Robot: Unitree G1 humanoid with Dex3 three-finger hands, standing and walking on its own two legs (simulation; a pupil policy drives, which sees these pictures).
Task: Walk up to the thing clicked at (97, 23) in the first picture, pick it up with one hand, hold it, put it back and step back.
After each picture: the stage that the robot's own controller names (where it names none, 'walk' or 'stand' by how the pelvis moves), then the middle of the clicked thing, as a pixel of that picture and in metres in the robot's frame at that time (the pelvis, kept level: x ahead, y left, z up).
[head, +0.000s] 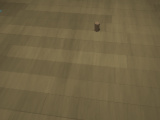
stand; (97, 26) +1.67 -0.16 -0.72
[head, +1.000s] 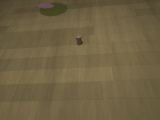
walk; (79, 40) +1.53 +0.18 -0.69
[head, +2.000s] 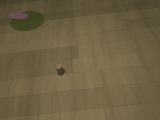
walk; (59, 69) +0.95 +0.33 -0.71
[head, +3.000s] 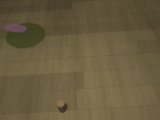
walk; (61, 106) +0.56 +0.24 -0.71
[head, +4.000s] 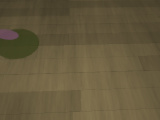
stand; out of the picture +0.35 +0.21 -0.70
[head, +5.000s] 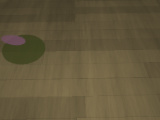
stand; out of the picture +0.34 +0.19 -0.72
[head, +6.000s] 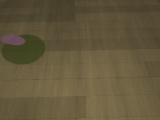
stand; out of the picture +0.33 +0.19 -0.72
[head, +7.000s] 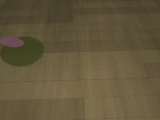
stand; out of the picture +0.32 +0.20 -0.72
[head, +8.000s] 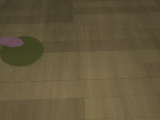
stand; out of the picture +0.32 +0.20 -0.72
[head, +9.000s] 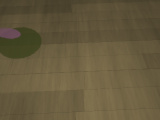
go down; out of the picture +0.32 +0.20 -0.72
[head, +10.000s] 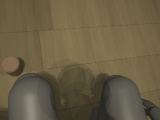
go down; (12, 66) +0.38 +0.28 -0.29
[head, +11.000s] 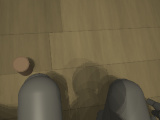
close in; (23, 66) +0.37 +0.28 -0.30
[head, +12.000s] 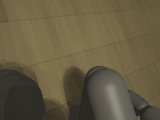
close in; out of the picture +0.33 +0.32 -0.21
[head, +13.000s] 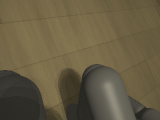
close; out of the picture +0.34 +0.31 -0.21
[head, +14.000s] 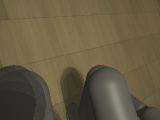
lift; out of the picture +0.31 +0.29 -0.21
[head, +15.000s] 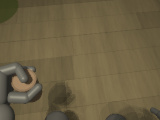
lift; (28, 86) +0.32 +0.20 +0.00
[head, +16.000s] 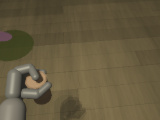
hold; (39, 88) +0.33 +0.17 +0.02
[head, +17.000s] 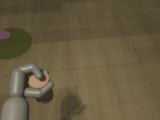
hold; (41, 88) +0.34 +0.17 +0.00
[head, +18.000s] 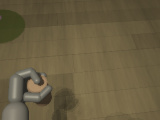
crouch; (40, 91) +0.33 +0.17 -0.05
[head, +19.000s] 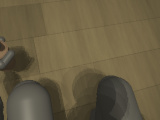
lower; (1, 57) +0.42 +0.26 -0.12
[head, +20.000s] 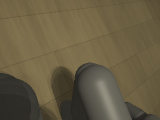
lower; out of the picture +0.37 +0.32 -0.22
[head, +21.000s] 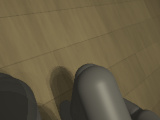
lower; out of the picture +0.37 +0.32 -0.22
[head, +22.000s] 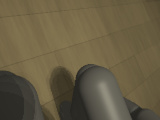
lower; out of the picture +0.36 +0.32 -0.22
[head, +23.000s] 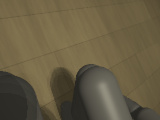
lower; out of the picture +0.35 +0.32 -0.21
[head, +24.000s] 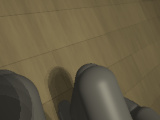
open; out of the picture +0.35 +0.30 -0.22
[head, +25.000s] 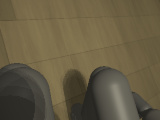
stand; out of the picture +0.34 +0.29 -0.22
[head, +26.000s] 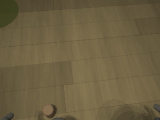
stand; (49, 111) +0.35 +0.22 -0.56
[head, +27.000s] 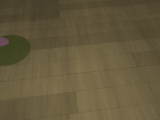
stand; out of the picture +0.34 +0.21 -0.66
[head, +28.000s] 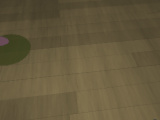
stand; out of the picture +0.33 +0.20 -0.66
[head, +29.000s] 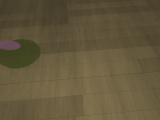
stand; out of the picture +0.36 +0.19 -0.72
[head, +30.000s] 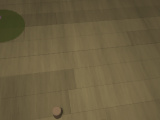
walk; (57, 112) +0.40 +0.16 -0.71
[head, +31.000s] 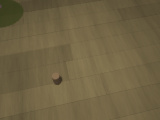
walk; (56, 78) +0.66 +0.25 -0.69
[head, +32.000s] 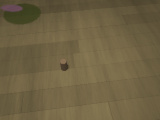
stand; (63, 64) +0.94 +0.24 -0.70
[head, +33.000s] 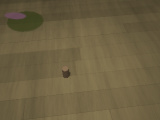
stand; (65, 72) +0.94 +0.21 -0.72
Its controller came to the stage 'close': yes
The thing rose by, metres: 0.70
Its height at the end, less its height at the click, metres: +0.00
